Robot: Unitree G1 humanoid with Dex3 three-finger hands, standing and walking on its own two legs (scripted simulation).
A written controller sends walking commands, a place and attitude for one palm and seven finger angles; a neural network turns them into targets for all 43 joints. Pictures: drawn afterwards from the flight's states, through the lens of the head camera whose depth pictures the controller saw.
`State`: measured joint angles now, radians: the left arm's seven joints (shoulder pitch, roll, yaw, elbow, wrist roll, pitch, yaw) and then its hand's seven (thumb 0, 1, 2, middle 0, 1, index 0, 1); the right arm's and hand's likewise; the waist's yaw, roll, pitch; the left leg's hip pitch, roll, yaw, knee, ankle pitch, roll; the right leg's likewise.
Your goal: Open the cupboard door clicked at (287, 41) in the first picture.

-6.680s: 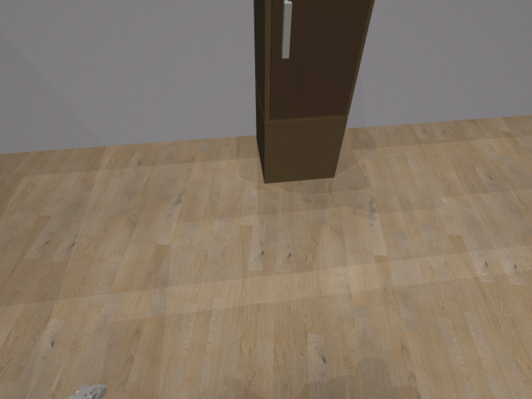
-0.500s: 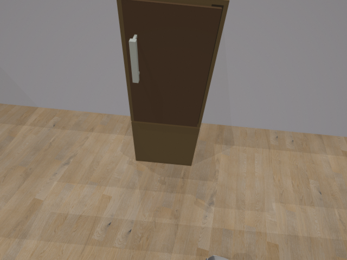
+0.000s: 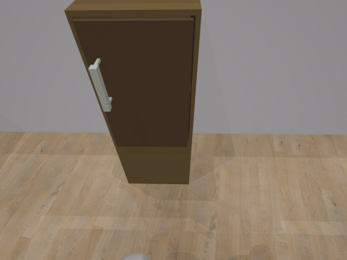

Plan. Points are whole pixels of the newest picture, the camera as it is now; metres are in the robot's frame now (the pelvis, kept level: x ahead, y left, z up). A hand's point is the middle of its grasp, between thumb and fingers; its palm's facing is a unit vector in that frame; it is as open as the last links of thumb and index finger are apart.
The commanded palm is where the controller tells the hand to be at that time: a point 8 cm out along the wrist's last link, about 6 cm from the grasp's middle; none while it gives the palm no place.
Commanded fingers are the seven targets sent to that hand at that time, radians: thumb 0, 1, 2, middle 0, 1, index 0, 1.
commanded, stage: take the last steps up to it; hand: left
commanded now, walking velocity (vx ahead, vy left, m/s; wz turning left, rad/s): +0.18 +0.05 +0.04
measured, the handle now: (102, 86) +0.65 +0.27 +0.04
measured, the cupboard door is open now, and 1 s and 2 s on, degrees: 0 0 0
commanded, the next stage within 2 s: come to a stop and stand still in 0.10 s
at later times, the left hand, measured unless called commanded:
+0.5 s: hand out of the picture +0.10 +0.22 -0.18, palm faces +0.05 -0.98 -0.20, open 7.4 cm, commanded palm none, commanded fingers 0.00 0.90 0.90 -0.20 -0.30 -0.20 -0.30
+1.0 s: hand out of the picture +0.12 +0.18 -0.15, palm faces +0.06 -0.96 -0.27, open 7.4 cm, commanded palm none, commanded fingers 0.00 0.90 0.90 -0.20 -0.30 -0.20 -0.30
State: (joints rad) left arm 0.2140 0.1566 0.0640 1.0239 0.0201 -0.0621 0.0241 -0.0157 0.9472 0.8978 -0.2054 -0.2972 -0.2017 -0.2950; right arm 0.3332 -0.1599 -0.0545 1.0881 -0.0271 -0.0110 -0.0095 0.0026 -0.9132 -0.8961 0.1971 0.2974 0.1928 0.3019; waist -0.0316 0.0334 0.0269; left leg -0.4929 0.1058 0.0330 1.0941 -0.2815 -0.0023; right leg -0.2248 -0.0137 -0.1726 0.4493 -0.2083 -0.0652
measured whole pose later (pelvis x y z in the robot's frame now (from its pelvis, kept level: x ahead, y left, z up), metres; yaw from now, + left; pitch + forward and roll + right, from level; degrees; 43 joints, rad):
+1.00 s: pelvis +0.08 -0.01 +0.01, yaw +0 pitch +0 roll +3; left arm 0.24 0.16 0.04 0.98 0.04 0.01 0.03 0.01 0.90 0.90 -0.21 -0.30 -0.20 -0.30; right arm 0.25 -0.25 -0.07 1.04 -0.02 0.07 0.00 0.00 -0.91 -0.90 0.20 0.30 0.19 0.30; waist 0.03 0.01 0.04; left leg -0.33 0.01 0.01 0.86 -0.40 -0.05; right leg -0.28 -0.10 -0.05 0.45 -0.19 0.00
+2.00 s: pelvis +0.07 +0.05 -0.01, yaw -1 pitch -1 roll +0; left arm 0.26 0.15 -0.01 1.11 0.01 0.00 0.03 0.01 0.91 0.90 -0.20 -0.30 -0.20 -0.29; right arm 0.31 -0.16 0.02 1.07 -0.02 -0.02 -0.03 0.01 -0.93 -0.90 0.20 0.30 0.20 0.30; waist 0.00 0.03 0.04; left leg -0.14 -0.01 0.05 0.50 -0.35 0.03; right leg -0.23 -0.06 -0.03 0.54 -0.29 0.03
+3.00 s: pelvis +0.02 +0.02 -0.07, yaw +1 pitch +11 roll -2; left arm 0.23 0.31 0.29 0.11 -0.32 -0.28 -0.41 0.01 0.23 0.61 -0.25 -0.72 -0.25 -0.72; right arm 0.25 -0.19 0.06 0.58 0.03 -0.24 -0.06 0.01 -0.90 -0.90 0.20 0.30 0.20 0.30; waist 0.00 0.03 -0.08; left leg -0.76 0.05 -0.05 1.09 -0.52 -0.03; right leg -0.79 -0.02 -0.11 1.03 -0.43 -0.03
